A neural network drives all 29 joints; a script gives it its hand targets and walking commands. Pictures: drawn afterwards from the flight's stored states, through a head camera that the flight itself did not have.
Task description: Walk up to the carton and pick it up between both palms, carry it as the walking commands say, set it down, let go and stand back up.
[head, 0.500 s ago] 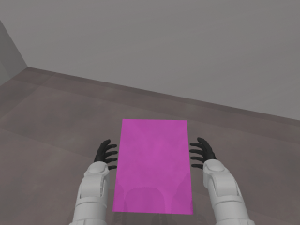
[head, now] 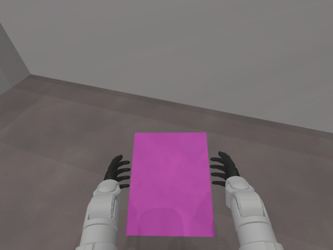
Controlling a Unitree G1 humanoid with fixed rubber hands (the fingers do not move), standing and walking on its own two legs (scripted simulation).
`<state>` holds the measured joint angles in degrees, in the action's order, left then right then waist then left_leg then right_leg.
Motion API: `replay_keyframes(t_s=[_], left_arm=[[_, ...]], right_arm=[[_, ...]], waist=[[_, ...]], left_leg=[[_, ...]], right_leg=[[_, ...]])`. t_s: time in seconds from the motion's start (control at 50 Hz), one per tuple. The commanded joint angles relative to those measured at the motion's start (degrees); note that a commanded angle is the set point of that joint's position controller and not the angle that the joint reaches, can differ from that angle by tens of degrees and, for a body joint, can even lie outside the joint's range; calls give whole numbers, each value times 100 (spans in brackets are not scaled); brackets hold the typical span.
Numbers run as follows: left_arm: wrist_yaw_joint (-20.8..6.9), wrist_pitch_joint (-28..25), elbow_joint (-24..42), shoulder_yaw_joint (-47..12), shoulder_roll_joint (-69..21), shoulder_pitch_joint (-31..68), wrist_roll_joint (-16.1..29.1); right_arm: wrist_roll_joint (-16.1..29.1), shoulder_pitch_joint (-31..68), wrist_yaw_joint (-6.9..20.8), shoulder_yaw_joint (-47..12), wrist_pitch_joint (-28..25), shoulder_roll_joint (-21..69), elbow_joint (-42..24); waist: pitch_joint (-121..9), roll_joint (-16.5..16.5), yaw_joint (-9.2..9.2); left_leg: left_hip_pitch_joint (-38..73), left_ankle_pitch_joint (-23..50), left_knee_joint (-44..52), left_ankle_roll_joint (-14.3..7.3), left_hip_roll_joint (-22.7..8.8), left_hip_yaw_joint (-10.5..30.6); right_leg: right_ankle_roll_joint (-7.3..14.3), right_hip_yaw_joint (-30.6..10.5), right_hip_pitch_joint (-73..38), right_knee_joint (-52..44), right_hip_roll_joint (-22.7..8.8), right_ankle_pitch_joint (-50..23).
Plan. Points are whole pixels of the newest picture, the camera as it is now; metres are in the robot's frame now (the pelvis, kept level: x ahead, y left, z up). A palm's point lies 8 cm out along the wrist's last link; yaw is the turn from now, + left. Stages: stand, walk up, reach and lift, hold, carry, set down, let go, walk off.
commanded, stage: carry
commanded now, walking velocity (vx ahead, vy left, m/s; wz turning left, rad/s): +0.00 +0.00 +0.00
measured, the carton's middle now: (170, 183) +0.33 +0.01 -0.08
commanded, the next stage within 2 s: hold in 0.04 s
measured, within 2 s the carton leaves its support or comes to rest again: neither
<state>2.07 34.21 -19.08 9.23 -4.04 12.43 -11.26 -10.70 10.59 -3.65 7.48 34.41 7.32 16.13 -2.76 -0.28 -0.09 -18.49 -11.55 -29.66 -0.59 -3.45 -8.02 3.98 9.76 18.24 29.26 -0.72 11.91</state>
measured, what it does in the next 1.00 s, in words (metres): stands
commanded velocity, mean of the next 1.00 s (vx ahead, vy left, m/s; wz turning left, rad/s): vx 0.00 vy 0.00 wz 0.00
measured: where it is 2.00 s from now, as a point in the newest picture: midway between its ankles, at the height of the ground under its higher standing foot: outside the picture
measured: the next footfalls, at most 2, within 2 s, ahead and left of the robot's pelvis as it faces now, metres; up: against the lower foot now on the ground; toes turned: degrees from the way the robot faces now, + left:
none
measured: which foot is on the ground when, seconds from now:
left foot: down 0.00-1.00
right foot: down 0.00-1.00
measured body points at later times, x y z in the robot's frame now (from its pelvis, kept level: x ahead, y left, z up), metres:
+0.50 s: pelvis +0.00 +0.00 +0.00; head -0.05 +0.00 +0.45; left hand +0.31 +0.16 +0.05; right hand +0.31 -0.15 +0.05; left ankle +0.05 +0.11 -0.73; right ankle +0.04 -0.08 -0.73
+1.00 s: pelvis +0.01 +0.01 +0.01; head -0.03 +0.00 +0.46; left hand +0.31 +0.16 +0.05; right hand +0.31 -0.15 +0.04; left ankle +0.05 +0.11 -0.73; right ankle +0.05 -0.08 -0.73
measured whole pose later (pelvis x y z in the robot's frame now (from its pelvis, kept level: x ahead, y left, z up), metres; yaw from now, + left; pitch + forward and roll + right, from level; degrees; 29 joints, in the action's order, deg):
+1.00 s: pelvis +0.01 +0.01 +0.01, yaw -6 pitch -7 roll +0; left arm -0.2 41.7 -14.2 14.2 -8.7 14.8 -16.6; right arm -16.0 15.7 -0.5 11.8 40.6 8.9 16.1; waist 1.5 -1.5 3.5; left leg -4.6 -11.6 -23.7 -1.2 0.2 -2.6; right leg 3.4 3.8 5.9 23.0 2.0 9.9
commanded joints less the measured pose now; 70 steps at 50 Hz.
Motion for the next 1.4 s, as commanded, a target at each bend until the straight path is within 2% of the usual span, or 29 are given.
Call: replay_keyframes(t_s=[0.0, 0.02, 0.04, 0.06, 0.08, 0.12, 0.14, 0.18, 0.2, 0.28, 0.34, 0.4, 0.56, 0.62, 0.8, 0.92, 0.94, 1.06, 1.12, 1.24, 1.38], left_arm=[[-1412, -367, 751, -2905, -4247, 2842, 1272], [-1412, -368, 750, -2904, -4245, 2846, 1272], [-1499, -371, 2232, -3414, -5198, 3428, 1839], [-1466, -199, 1802, -3284, -5160, 3038, 1587], [-1500, -81, 1562, -3249, -5108, 3025, 1505], [-1586, 75, 1308, -3149, -5062, 3272, 1443], [-1626, 151, 1146, -2991, -4997, 3390, 1372], [-1681, 265, 799, -2714, -5022, 3603, 1241], [-1733, 289, 708, -2584, -5007, 3670, 1198], [-1911, 366, 266, -2352, -5197, 4086, 1152], [-1968, 394, 59, -2288, -5349, 4234, 1134], [-1958, 394, -22, -2289, -5489, 4180, 1109], [-1805, 368, 293, -2385, -5557, 3823, 1086], [-1769, 378, 476, -2500, -5556, 3735, 1130], [-1771, 442, 818, -2802, -5590, 3492, 1307], [-1760, 459, 896, -2816, -5550, 3452, 1327], [-1743, 422, 976, -2512, -5869, 3109, 939], [-1752, 347, 417, -2124, -5633, 3391, 762], [-1747, 210, 105, -1906, -5579, 3532, 655], [-1696, -224, -298, -1587, -5504, 3673, 434], [-1664, -847, -671, -1325, -5355, 3807, 227]], right_arm=[[1277, 2703, 1449, -3126, -322, 4358, -570], [1276, 2703, 1449, -3124, -323, 4356, -565], [1684, 3142, 1539, -3710, -216, 5581, -1522], [1596, 3115, 1521, -3656, -126, 5510, -1295], [1448, 3067, 1495, -3543, -33, 5480, -1141], [1229, 3110, 1495, -3271, 108, 5468, -812], [1155, 3258, 1528, -3169, 167, 5485, -602], [979, 3320, 1622, -2808, 267, 5477, -34], [945, 3367, 1671, -2683, 286, 5527, 141], [862, 3742, 1822, -2293, 294, 5641, 564], [862, 3984, 1868, -2160, 276, 5582, 564], [910, 4075, 1910, -2197, 271, 5554, 436], [1136, 4015, 1977, -2682, 271, 5693, 20], [1161, 3863, 1971, -2803, 266, 5744, -79], [1099, 3331, 1896, -2867, 318, 5707, -339], [1114, 3275, 1889, -2907, 360, 5688, -418], [1044, 3521, 1865, -2830, 345, 5942, -353], [676, 3469, 1821, -2049, 203, 5697, 398], [524, 3544, 1815, -1734, 61, 5640, 775], [319, 3612, 1766, -1424, -347, 5642, 1245], [155, 3773, 1648, -1348, -917, 5698, 1497]], waist=[[-1638, -44, 5], [-1640, -45, 5], [-3011, -326, 564], [-2614, -279, 640], [-2273, -159, 506], [-1686, 106, 304], [-1361, 170, 390], [-883, 81, 368], [-767, 53, 438], [-736, -61, 329], [-718, -177, 227], [-748, -226, 186], [-1040, -67, 423], [-1158, -62, 456], [-1207, -83, 306], [-1125, -59, 321], [-1421, 244, 514], [-599, -96, 337], [-564, -173, 312], [-879, -127, 300], [-1454, 34, 343]], left_leg=[[575, 188, 379, -140, -507, 696], [572, 188, 377, -141, -507, 696], [1280, 1418, 279, -74, 605, 1314], [1119, 1435, 362, -71, 615, 1322], [1059, 1227, 425, -91, 644, 1338], [920, 700, 504, -125, 643, 1362], [688, 325, 567, -132, 623, 1348], [579, -185, 617, -102, 632, 1350], [441, -289, 635, -82, 644, 1333], [513, -590, 670, -23, 628, 1390], [651, -609, 748, 11, 596, 1436], [750, -417, 851, 12, 580, 1478], [1007, 345, 929, -29, 606, 1452], [1111, 537, 921, -23, 605, 1422], [1215, 761, 914, 0, 581, 1420], [1111, 676, 921, -18, 561, 1434], [1285, 595, 975, -307, 556, 1587], [1071, -13, 968, -278, 532, 1579], [869, -61, 870, -269, 522, 1553], [499, 230, 539, -290, 541, 1525], [-64, 446, 31, -344, 590, 1531]], right_leg=[[7, -1005, -511, -669, -819, -190], [8, -1007, -512, -672, -818, -191], [-313, -1559, -1894, -386, 336, -1818], [-330, -1576, -1954, -404, 345, -2039], [-339, -1624, -1918, -506, 332, -1929], [-334, -1662, -1766, -668, 312, -1291], [-307, -1655, -1729, -744, 318, -687], [-217, -1687, -1523, -842, 296, 117], [-213, -1700, -1625, -877, 282, 329], [-195, -1769, -1597, -908, 225, 748], [-188, -1751, -1613, -903, 198, 647], [-194, -1689, -1757, -869, 215, 248], [-251, -1681, -1965, -872, 282, -576], [-261, -1716, -1960, -890, 295, -755], [-259, -1747, -1949, -890, 331, -996], [-258, -1746, -1954, -868, 348, -894], [-203, -1874, -2251, -889, 306, -715], [-132, -1877, -1940, -846, 288, -103], [-107, -1866, -1842, -708, 293, -112], [-100, -1876, -1599, -359, 301, -498], [-124, -1889, -1093, 131, 315, -756]])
